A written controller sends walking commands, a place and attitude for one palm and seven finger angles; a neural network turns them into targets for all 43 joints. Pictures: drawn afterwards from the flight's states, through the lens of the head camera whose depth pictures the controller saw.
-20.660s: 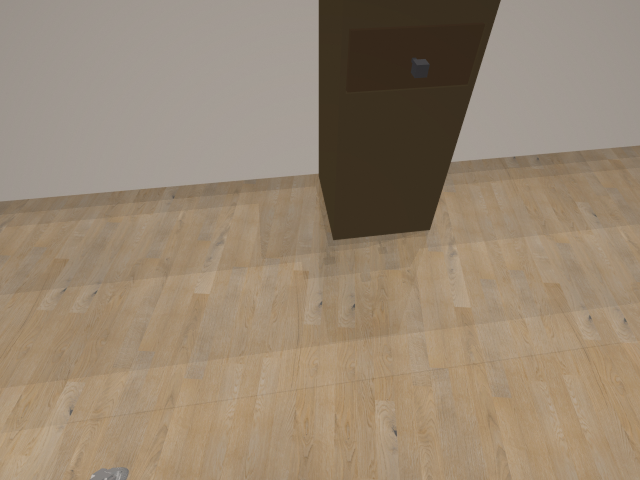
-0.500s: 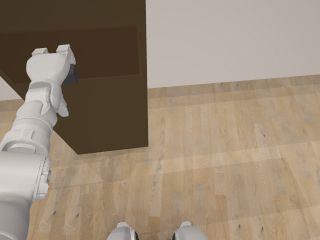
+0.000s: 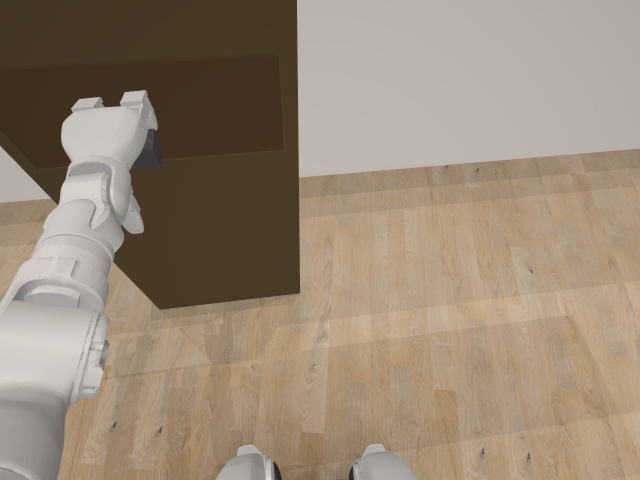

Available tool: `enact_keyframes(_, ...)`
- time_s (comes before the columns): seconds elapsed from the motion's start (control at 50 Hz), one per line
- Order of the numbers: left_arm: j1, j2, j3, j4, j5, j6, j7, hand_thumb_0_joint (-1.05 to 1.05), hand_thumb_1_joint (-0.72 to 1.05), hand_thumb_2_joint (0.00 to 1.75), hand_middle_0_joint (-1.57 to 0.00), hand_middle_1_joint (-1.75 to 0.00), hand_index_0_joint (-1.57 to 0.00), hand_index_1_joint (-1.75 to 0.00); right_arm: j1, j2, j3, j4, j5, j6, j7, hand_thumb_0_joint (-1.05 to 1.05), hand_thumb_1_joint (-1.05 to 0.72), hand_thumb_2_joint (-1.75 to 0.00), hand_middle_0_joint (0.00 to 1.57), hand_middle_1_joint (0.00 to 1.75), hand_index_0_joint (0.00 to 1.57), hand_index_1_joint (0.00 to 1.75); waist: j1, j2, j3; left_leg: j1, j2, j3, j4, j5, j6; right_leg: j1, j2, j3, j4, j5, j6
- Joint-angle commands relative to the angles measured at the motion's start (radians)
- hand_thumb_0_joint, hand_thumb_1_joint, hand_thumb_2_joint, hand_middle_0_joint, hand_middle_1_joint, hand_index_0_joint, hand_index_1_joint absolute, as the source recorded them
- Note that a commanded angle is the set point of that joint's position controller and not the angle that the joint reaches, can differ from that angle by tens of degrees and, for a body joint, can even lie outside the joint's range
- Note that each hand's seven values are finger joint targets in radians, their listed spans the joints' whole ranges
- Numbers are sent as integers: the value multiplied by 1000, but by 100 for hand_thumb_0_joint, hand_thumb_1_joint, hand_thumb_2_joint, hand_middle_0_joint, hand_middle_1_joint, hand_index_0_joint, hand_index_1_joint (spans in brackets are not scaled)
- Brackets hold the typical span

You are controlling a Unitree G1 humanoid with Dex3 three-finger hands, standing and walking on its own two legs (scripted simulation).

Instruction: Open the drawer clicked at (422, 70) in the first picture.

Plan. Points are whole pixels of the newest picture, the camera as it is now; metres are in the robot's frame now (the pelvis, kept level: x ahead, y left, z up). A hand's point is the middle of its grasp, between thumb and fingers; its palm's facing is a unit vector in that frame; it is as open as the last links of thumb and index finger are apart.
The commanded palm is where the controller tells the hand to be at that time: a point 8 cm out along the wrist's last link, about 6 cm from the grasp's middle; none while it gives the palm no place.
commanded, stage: lift the fingers back up to retry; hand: left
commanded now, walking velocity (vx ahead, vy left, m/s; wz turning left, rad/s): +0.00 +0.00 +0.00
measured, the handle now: (145, 138) +0.57 +0.21 +0.04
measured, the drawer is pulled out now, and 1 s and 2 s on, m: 0.00 0.00 0.00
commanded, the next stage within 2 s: re-aim the fingers above the handle in 0.62 s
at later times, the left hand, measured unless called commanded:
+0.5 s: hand (117, 128) +0.52 +0.21 +0.11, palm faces -0.05 -0.03 -1.00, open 13.8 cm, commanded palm +0.50 +0.21 +0.16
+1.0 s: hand (119, 135) +0.51 +0.21 +0.10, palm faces -0.06 -0.02 -1.00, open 13.8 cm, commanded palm +0.50 +0.21 +0.16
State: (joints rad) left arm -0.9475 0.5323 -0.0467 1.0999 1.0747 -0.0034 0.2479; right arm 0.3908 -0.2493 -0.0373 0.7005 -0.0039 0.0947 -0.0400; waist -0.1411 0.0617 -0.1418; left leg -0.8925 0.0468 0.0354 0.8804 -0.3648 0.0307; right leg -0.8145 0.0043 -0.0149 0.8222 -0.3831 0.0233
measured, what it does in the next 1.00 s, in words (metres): stands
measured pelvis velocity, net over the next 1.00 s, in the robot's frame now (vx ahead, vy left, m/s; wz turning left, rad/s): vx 0.04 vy -0.02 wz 0.03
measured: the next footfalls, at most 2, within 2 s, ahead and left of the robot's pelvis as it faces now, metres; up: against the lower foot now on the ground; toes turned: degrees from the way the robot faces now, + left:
none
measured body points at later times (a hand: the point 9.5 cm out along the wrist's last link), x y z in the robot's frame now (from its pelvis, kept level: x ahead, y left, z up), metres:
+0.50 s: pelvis +0.04 -0.01 +0.03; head +0.11 -0.03 +0.47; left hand +0.52 +0.21 +0.16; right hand +0.06 -0.28 -0.11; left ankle +0.02 +0.10 -0.69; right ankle +0.00 -0.14 -0.69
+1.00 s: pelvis +0.04 -0.02 +0.03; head +0.12 -0.04 +0.47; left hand +0.51 +0.21 +0.16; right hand +0.08 -0.30 -0.11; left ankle +0.02 +0.10 -0.69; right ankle +0.00 -0.14 -0.69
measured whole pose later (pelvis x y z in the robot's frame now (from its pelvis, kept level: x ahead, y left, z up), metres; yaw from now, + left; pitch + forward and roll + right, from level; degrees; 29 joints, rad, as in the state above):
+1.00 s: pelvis +0.04 -0.02 +0.03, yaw +2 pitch +16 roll -1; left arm -0.85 0.50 -0.05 0.98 1.04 0.00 0.16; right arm 0.31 -0.27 -0.06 0.70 0.01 0.13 -0.04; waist -0.09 0.06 -0.12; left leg -0.62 0.04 0.02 0.68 -0.33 0.00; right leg -0.56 0.00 -0.03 0.66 -0.38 -0.01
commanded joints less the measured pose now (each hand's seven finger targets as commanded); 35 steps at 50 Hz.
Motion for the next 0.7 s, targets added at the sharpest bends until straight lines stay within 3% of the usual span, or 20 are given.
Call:
enact_keyframes(0.0,-448,207,44,-226,-1,-17,32,0,-50,30,-30,-120,-30,-120,156,-170,-70,-36,-1,-16,-15,0,-90,-90,20,30,20,30,-12,65,-430,486,-27,-56,-107,319,10,93,72,-44,-122,195,-54)
enact_keyframes(0.06,-470,237,72,-256,-2,-25,41,0,-50,30,-30,-120,-30,-120,154,-170,-73,-27,-2,-17,-16,0,-90,-90,20,30,20,30,-10,63,-437,513,-26,-56,-114,356,9,115,73,-45,-133,222,-53)
enact_keyframes(0.1,-478,210,55,-292,-7,-27,47,0,-50,30,-30,-120,-30,-120,147,-167,-74,-25,-2,-20,-13,0,-90,-90,20,30,20,30,-9,81,-443,544,-27,-53,-121,396,8,130,73,-46,-142,249,-55)
enact_keyframes(0.14,-465,240,88,-321,-9,-28,52,0,-50,30,-30,-120,-30,-120,147,-167,-76,-25,-5,-19,-11,0,-90,-90,20,30,20,30,7,91,-495,588,-27,-55,-120,478,6,170,73,-46,-139,301,-55)
enact_keyframes(0.18,-427,223,81,-287,-13,-7,52,0,-50,30,-30,-120,-30,-120,138,-166,-75,-21,-3,-14,-7,0,-90,-90,20,30,20,30,10,69,-459,568,-31,-43,-130,481,7,196,73,-47,-154,325,-52)
enact_keyframes(0.22,-415,265,110,-266,-11,15,47,0,-50,30,-30,-120,-30,-120,129,-172,-73,-19,-1,-5,-8,0,-90,-90,20,30,20,30,17,32,-449,545,-34,-35,-142,492,9,252,70,-42,-162,369,-53)
enact_keyframes(0.26,-410,216,66,-273,-13,31,33,0,-50,30,-30,-120,-30,-120,120,-168,-74,-24,4,-4,-3,0,-90,-90,20,30,20,30,16,49,-429,559,-34,-28,-158,498,8,257,68,-45,-174,381,-51)
enact_keyframes(0.3,-379,225,71,-269,-24,41,8,0,-50,30,-30,-120,-30,-120,110,-170,-72,-33,8,1,-3,0,-90,-90,20,30,20,30,26,23,-423,556,-37,-21,-173,497,12,305,66,-40,-187,405,-50)
enact_keyframes(0.32,-384,231,76,-292,-30,36,-8,0,-50,30,-30,-120,-30,-120,105,-171,-72,-40,7,5,-6,0,-90,-90,20,30,20,30,29,16,-449,568,-39,-16,-173,520,14,338,63,-33,-191,438,-50)
enact_keyframes(0.36,-364,207,53,-290,-35,34,-34,0,-50,30,-30,-120,-30,-120,94,-168,-73,-45,12,10,-8,0,-90,-90,20,30,20,30,22,-7,-407,564,-43,-10,-185,509,19,350,61,-30,-208,457,-44)
enact_keyframes(0.4,-371,209,47,-316,-41,21,-56,0,-50,30,-30,-120,-30,-120,82,-168,-71,-51,16,12,-11,0,-90,-90,20,30,20,30,25,-2,-382,571,-44,-7,-199,503,20,359,58,-28,-217,457,-46)
enact_keyframes(0.42,-370,222,62,-344,-46,9,-65,0,-50,30,-30,-120,-30,-120,78,-168,-73,-57,15,14,-14,0,-90,-90,20,30,20,30,31,-23,-405,583,-46,-4,-196,531,23,391,57,-22,-221,490,-45)
enact_keyframes(0.5,-274,192,48,-293,-48,-7,-84,0,-50,30,-30,-120,-30,-120,65,-169,-70,-65,19,23,-11,0,-90,-90,20,30,20,30,39,-59,-328,545,-53,4,-211,499,21,388,54,-25,-225,493,-44)
enact_keyframes(0.52,-281,211,64,-296,-46,-16,-84,0,-50,30,-30,-120,-30,-120,62,-169,-70,-67,19,25,-12,0,-90,-90,20,30,20,30,43,-62,-332,541,-54,7,-208,503,21,403,51,-17,-226,505,-46)
enact_keyframes(0.54,-308,187,39,-321,-48,-22,-81,0,-50,30,-30,-120,-30,-120,57,-167,-71,-70,18,24,-11,0,-90,-90,20,30,20,30,34,-51,-344,545,-59,12,-207,488,22,404,49,-12,-224,514,-42)
enact_keyframes(0.56,-300,233,81,-328,-41,-30,-75,0,-50,30,-30,-120,-30,-120,57,-168,-74,-68,18,25,-12,0,-90,-90,20,30,20,30,45,-40,-352,545,-57,9,-205,496,20,407,48,-13,-217,515,-45)
enact_keyframes(0.6,-295,238,90,-359,-41,-42,-63,0,-50,30,-30,-120,-30,-120,49,-164,-77,-78,15,24,-12,0,-90,-90,20,30,20,30,51,-33,-372,553,-62,12,-201,509,21,423,47,-10,-213,534,-44)
enact_keyframes(0.68,-362,229,80,-405,-33,-49,-32,0,-50,30,-30,-120,-30,-120,47,-162,-81,-70,12,19,-9,0,-90,-90,20,30,20,30,37,0,-400,578,-62,3,-186,542,19,400,49,-10,-200,539,-45)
